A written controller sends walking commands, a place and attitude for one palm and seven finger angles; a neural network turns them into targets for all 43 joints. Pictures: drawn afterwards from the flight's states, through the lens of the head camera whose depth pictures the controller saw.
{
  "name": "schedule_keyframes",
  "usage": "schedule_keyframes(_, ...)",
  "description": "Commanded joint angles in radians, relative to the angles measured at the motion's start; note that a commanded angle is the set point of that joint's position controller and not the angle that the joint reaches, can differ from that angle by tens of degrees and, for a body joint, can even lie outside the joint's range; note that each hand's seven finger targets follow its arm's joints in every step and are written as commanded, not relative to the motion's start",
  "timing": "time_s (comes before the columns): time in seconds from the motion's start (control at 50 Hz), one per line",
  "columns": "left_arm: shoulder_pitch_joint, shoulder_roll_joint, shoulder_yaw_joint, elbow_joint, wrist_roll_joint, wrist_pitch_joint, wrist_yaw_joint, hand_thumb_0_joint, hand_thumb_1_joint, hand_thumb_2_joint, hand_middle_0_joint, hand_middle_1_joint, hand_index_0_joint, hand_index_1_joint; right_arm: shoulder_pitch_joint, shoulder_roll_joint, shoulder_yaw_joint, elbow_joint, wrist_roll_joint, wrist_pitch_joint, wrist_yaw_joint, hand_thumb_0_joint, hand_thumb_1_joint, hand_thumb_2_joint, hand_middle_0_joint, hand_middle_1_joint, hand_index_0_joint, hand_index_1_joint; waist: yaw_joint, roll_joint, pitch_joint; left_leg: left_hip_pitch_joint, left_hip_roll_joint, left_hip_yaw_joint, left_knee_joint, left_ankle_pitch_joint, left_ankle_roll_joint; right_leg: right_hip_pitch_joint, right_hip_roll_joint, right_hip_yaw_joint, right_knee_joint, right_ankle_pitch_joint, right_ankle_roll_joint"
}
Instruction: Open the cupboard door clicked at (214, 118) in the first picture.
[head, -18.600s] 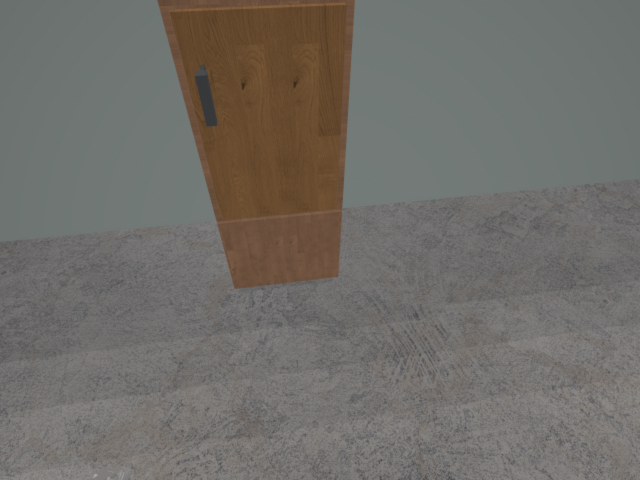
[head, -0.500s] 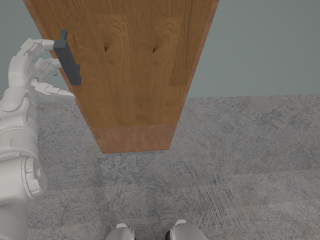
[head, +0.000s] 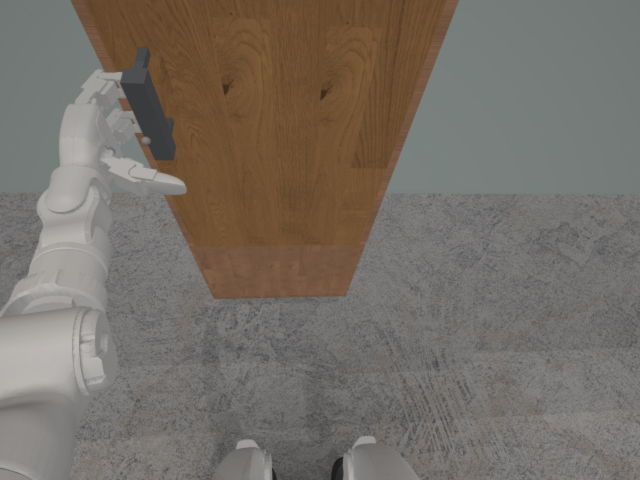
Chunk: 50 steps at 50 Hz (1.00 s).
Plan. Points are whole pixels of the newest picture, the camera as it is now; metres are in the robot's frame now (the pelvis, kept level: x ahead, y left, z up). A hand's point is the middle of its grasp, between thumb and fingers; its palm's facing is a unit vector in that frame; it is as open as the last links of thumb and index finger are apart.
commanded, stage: slide the fingers in behind the handle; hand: left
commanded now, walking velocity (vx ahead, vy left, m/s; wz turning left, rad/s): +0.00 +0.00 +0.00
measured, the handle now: (154, 106) +0.55 +0.18 +0.10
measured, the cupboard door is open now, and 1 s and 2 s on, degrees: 0 0 20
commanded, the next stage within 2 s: close the thumb around the handle in 0.54 s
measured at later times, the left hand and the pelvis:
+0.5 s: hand (149, 141) +0.50 +0.18 +0.09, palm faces +0.01 -1.00 -0.03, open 13.9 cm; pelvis +0.00 +0.00 +0.00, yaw +0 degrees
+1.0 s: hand (149, 140) +0.50 +0.18 +0.09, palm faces +0.01 -1.00 -0.02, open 10.3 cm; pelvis +0.01 +0.00 +0.00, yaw +0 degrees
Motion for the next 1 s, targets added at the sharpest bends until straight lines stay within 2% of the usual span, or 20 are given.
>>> schedule_keyframes(0.0,-0.563,0.131,-0.016,-0.225,0.008,-0.065,0.003,0.0,-0.5,0.3,-0.3,-1.2,-0.3,-1.2,0.161,-0.173,-0.056,-0.036,-0.002,-0.025,-0.011,0.0,-0.9,-0.9,0.2,0.3,0.2,0.3,-0.08,0.116,-0.431,0.434,0.001,-0.095,-0.1,0.371,-0.016,0.04,0.046,0.054,-0.091,0.256,-0.004)
schedule_keyframes(0.02,-0.546,0.133,-0.014,-0.199,0.016,-0.065,0.007,0.0,-0.5,0.3,-0.3,-1.2,-0.3,-1.2,0.164,-0.173,-0.056,-0.032,-0.002,-0.026,-0.011,0.0,-0.9,-0.9,0.2,0.3,0.2,0.3,-0.08,0.09,-0.413,0.42,0.001,-0.094,-0.101,0.363,-0.014,0.043,0.046,0.055,-0.092,0.254,-0.003)
schedule_keyframes(0.1,-0.582,0.047,-0.087,-0.224,0.022,-0.08,0.011,0.0,-0.5,0.3,-0.3,-1.2,-0.3,-1.2,0.158,-0.165,-0.057,-0.03,-0.005,-0.036,-0.005,0.0,-0.9,-0.9,0.2,0.3,0.2,0.3,-0.094,0.137,-0.415,0.455,0.002,-0.1,-0.096,0.372,-0.018,0.004,0.044,0.053,-0.089,0.247,-0.005)
schedule_keyframes(0.18,-0.558,0.092,-0.048,-0.215,0.02,-0.084,0.012,0.0,-0.5,0.3,-0.3,-1.2,-0.3,-1.2,0.168,-0.17,-0.06,-0.027,-0.005,-0.037,-0.006,0.0,-0.9,-0.9,0.2,0.3,0.2,0.3,-0.084,0.106,-0.448,0.451,-0.001,-0.096,-0.091,0.401,-0.015,0.044,0.044,0.057,-0.085,0.283,-0.007)
schedule_keyframes(0.2,-0.568,0.068,-0.067,-0.222,0.016,-0.083,0.008,0.0,-0.5,0.3,-0.3,-1.2,-0.3,-1.2,0.164,-0.167,-0.057,-0.027,-0.005,-0.039,-0.004,0.0,-0.9,-0.9,0.2,0.3,0.2,0.3,-0.086,0.108,-0.454,0.451,-0.002,-0.096,-0.093,0.398,-0.016,0.043,0.044,0.055,-0.085,0.282,-0.004)
schedule_keyframes(0.26,-0.557,0.085,-0.053,-0.19,0.014,-0.077,0.002,0.0,-0.5,0.3,-0.3,-1.2,-0.3,-1.2,0.16,-0.169,-0.055,-0.026,-0.002,-0.038,-0.005,0.0,-0.9,-0.9,0.2,0.3,0.2,0.3,-0.086,0.083,-0.417,0.415,-0.005,-0.092,-0.099,0.355,-0.013,0.054,0.045,0.056,-0.09,0.262,-0.005)
schedule_keyframes(0.3,-0.569,0.116,-0.028,-0.218,0.011,-0.086,0.001,0.0,-0.5,0.3,-0.3,-1.2,-0.3,-1.2,0.16,-0.171,-0.056,-0.026,-0.003,-0.04,-0.008,0.0,-0.9,-0.9,0.2,0.3,0.2,0.3,-0.076,0.115,-0.45,0.438,-0.005,-0.093,-0.096,0.386,-0.015,0.059,0.044,0.059,-0.086,0.281,-0.007)
schedule_keyframes(0.38,-0.534,0.067,-0.059,-0.24,0.002,-0.095,-0.007,0.0,-0.5,0.3,-0.3,-1.2,-0.3,-1.2,0.154,-0.163,-0.056,-0.033,-0.002,-0.041,-0.005,0.0,-0.9,-0.9,0.2,0.3,0.2,0.3,-0.069,0.129,-0.45,0.468,-0.002,-0.094,-0.095,0.432,-0.019,0.055,0.045,0.051,-0.083,0.296,-0.009)
schedule_keyframes(0.4,-0.55,0.045,-0.078,-0.252,-0.001,-0.097,-0.007,0.0,-0.5,0.3,-0.3,-1.2,-0.3,-1.2,0.151,-0.161,-0.057,-0.029,-0.001,-0.04,-0.003,0.0,-0.9,-0.9,0.2,0.3,0.2,0.3,-0.077,0.127,-0.448,0.477,0.0,-0.094,-0.096,0.437,-0.02,0.047,0.046,0.05,-0.085,0.3,-0.006)
schedule_keyframes(0.42,-0.518,0.081,-0.037,-0.238,-0.002,-0.095,-0.002,0.0,-0.5,0.3,-0.3,-1.2,-0.3,-1.2,0.153,-0.166,-0.061,-0.029,-0.002,-0.039,-0.003,0.0,-0.9,-0.9,0.2,0.3,0.2,0.3,-0.061,0.114,-0.454,0.467,-0.001,-0.091,-0.095,0.424,-0.02,0.062,0.047,0.053,-0.088,0.299,-0.006)
schedule_keyframes(0.5,-0.52,0.111,-0.015,-0.202,-0.008,-0.086,0.001,0.0,-0.5,0.3,-0.3,-1.2,-0.3,-1.2,0.151,-0.171,-0.056,-0.03,0.004,-0.037,-0.01,0.0,-0.9,-0.9,0.2,0.3,0.2,0.3,-0.07,0.056,-0.41,0.405,-0.006,-0.084,-0.107,0.371,-0.012,0.087,0.046,0.057,-0.094,0.288,-0.004)
schedule_keyframes(0.52,-0.531,0.095,-0.031,-0.219,-0.006,-0.087,-0.002,0.0,-0.5,0.3,-0.3,-1.2,-0.3,-1.2,0.145,-0.169,-0.056,-0.033,0.003,-0.038,-0.01,0.0,-0.9,-0.9,0.2,0.3,0.2,0.3,-0.071,0.096,-0.421,0.417,-0.007,-0.08,-0.107,0.374,-0.013,0.08,0.044,0.059,-0.093,0.289,-0.004)
schedule_keyframes(0.6,-0.531,0.124,-0.012,-0.229,0.002,-0.096,-0.002,0.0,-0.5,0.3,-0.3,-1.2,-0.3,-1.2,0.152,-0.17,-0.057,-0.031,0.0,-0.039,-0.011,0.0,-0.9,-0.9,0.2,0.3,0.2,0.3,-0.061,0.108,-0.44,0.437,-0.005,-0.088,-0.103,0.403,-0.016,0.075,0.044,0.058,-0.087,0.294,-0.006)
schedule_keyframes(0.62,-0.521,0.087,-0.036,-0.24,0.002,-0.098,-0.003,0.0,-0.5,0.3,-0.3,-1.2,-0.3,-1.2,0.152,-0.164,-0.058,-0.034,-0.001,-0.04,-0.008,0.0,-0.9,-0.9,0.2,0.3,0.2,0.3,-0.063,0.114,-0.456,0.457,-0.005,-0.088,-0.102,0.431,-0.017,0.079,0.045,0.054,-0.084,0.309,-0.006)
schedule_keyframes(0.72,-0.474,0.116,-0.001,-0.244,-0.008,-0.1,-0.007,0.0,-0.22,0.42,-0.32,-1.23,-0.32,-1.23,0.146,-0.165,-0.06,-0.037,0.001,-0.034,-0.006,0.0,-0.9,-0.9,0.2,0.3,0.2,0.3,-0.046,0.095,-0.466,0.443,-0.006,-0.077,-0.099,0.442,-0.017,0.115,0.046,0.058,-0.087,0.338,-0.004)
schedule_keyframes(0.76,-0.479,0.112,-0.01,-0.23,-0.007,-0.095,-0.007,0.0,-0.108,0.468,-0.328,-1.242,-0.328,-1.242,0.14,-0.165,-0.058,-0.04,0.004,-0.03,-0.008,0.0,-0.9,-0.9,0.2,0.3,0.2,0.3,-0.055,0.08,-0.424,0.42,-0.005,-0.075,-0.105,0.412,-0.015,0.106,0.046,0.057,-0.091,0.32,-0.004)
schedule_keyframes(0.84,-0.484,0.084,-0.035,-0.275,-0.001,-0.104,-0.004,0.0,0.116,0.564,-0.344,-1.266,-0.344,-1.266,0.14,-0.163,-0.062,-0.041,0.002,-0.031,-0.006,0.0,-0.9,-0.9,0.2,0.3,0.2,0.3,-0.048,0.14,-0.464,0.492,0.003,-0.089,-0.103,0.485,-0.026,0.072,0.047,0.05,-0.083,0.323,-0.006)
schedule_keyframes(0.9,-0.499,0.082,-0.031,-0.26,-0.007,-0.1,0.005,0.0,0.284,0.636,-0.356,-1.284,-0.356,-1.284,0.144,-0.165,-0.062,-0.033,0.001,-0.03,-0.005,0.0,-0.9,-0.9,0.2,0.3,0.2,0.3,-0.06,0.11,-0.437,0.483,0.006,-0.091,-0.105,0.474,-0.026,0.062,0.049,0.048,-0.088,0.314,-0.003)
schedule_keyframes(0.94,-0.466,0.086,-0.018,-0.221,-0.009,-0.091,0.006,0.0,0.396,0.684,-0.364,-1.296,-0.364,-1.296,0.142,-0.166,-0.06,-0.037,0.002,-0.029,-0.006,0.0,-0.9,-0.9,0.2,0.3,0.2,0.3,-0.055,0.064,-0.42,0.439,0.0,-0.086,-0.112,0.43,-0.021,0.089,0.048,0.049,-0.09,0.307,-0.004)
schedule_keyframes(0.98,-0.492,0.1,-0.011,-0.236,-0.009,-0.096,0.004,0.0,0.508,0.732,-0.372,-1.308,-0.372,-1.308,0.147,-0.167,-0.06,-0.035,0.0,-0.032,-0.008,0.0,-0.9,-0.9,0.2,0.3,0.2,0.3,-0.056,0.074,-0.436,0.439,-0.004,-0.082,-0.109,0.435,-0.017,0.105,0.046,0.055,-0.089,0.323,-0.005)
